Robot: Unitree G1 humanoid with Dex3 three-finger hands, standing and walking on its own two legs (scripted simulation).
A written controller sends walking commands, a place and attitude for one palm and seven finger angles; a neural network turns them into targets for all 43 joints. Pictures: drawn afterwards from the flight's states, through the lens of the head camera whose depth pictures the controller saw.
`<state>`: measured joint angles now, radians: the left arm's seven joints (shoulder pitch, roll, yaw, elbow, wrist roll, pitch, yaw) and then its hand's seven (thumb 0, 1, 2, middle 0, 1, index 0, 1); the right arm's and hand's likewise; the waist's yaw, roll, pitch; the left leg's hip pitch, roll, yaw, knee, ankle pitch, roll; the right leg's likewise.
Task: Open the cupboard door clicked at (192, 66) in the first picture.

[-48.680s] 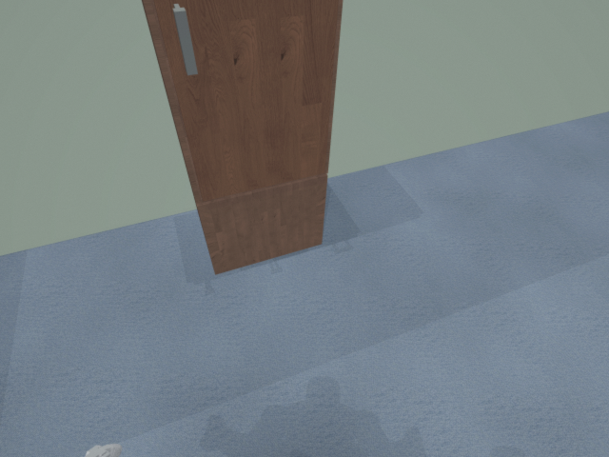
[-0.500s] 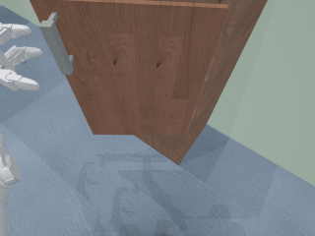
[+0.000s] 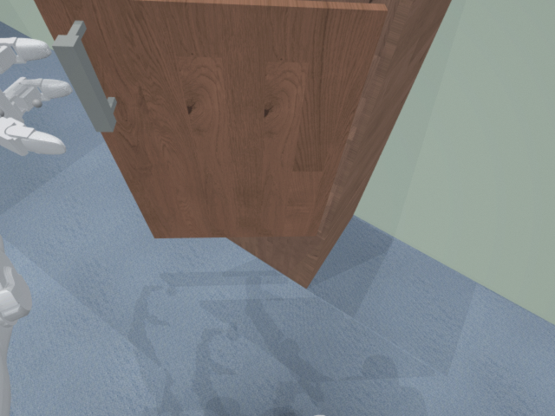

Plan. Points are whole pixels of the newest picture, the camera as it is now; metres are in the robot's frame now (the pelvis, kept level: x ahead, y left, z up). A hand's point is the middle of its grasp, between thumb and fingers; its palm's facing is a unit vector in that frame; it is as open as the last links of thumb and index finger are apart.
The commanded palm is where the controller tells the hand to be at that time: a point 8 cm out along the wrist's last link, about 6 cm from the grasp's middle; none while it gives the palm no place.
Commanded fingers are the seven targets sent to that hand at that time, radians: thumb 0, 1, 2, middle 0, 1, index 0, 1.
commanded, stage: slide the fingers in behind the handle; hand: left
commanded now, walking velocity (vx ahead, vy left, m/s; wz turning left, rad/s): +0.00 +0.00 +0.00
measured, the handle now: (92, 79) +0.54 +0.23 +0.17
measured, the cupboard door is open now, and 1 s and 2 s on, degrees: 36 36 36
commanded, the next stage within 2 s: close the thumb around the handle in 1.38 s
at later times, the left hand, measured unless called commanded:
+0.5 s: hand (72, 100) +0.49 +0.24 +0.17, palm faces -0.03 -1.00 +0.02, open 14.0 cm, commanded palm +0.47 +0.29 +0.17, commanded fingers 0.00 -0.50 0.30 -0.30 -1.20 -0.30 -1.20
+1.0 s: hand (102, 103) +0.49 +0.20 +0.17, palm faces -0.04 -1.00 +0.01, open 14.0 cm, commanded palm +0.47 +0.26 +0.17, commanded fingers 0.00 -0.50 0.30 -0.30 -1.20 -0.30 -1.20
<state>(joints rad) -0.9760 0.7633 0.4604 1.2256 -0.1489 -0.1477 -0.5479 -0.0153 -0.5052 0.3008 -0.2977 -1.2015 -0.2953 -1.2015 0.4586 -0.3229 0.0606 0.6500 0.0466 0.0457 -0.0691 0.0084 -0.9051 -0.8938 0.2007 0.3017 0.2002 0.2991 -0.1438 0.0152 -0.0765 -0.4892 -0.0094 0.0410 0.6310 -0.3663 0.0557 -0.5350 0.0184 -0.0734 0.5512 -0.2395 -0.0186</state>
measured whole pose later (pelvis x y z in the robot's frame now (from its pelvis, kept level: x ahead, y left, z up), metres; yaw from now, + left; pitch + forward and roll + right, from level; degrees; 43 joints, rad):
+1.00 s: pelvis +0.00 -0.01 +0.00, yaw +0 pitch +12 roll -2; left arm -0.97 0.57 0.37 1.14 -0.14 -0.13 -0.37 -0.02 -0.51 0.30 -0.30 -1.20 -0.30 -1.20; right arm 0.39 -0.30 0.05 0.64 0.04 0.00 -0.06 0.01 -0.91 -0.89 0.20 0.30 0.20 0.30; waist -0.13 0.03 -0.07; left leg -0.46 -0.01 0.04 0.62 -0.37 0.05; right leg -0.51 0.02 -0.08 0.56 -0.25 -0.03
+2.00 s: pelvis +0.00 -0.01 +0.00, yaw +0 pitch +11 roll -1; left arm -1.00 0.60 0.39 1.19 -0.13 -0.15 -0.36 0.00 0.47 0.72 -0.36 -1.30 -0.37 -1.31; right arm 0.39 -0.30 0.06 0.64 0.04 -0.03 -0.06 0.01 -0.91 -0.89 0.20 0.30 0.20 0.30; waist -0.13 0.02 -0.06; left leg -0.47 -0.01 0.04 0.62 -0.36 0.05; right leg -0.52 0.02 -0.07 0.56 -0.24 -0.03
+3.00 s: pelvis +0.00 -0.02 +0.01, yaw -1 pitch +3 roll +0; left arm -0.21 0.16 0.26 0.05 -0.23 0.21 0.07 0.01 0.66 0.76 -0.33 -1.33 -0.35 -1.27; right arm 0.15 -0.24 0.04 0.57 0.06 -0.02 -0.02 0.01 -0.91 -0.89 0.20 0.30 0.20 0.30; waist 0.01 0.05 -0.08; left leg -0.22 0.00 0.07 0.51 -0.33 0.03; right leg -0.31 0.04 -0.04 0.51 -0.24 -0.04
